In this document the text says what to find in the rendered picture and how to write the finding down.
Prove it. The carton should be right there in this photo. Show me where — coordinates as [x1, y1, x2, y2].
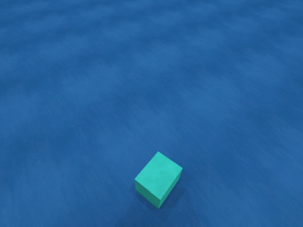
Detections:
[134, 151, 183, 209]

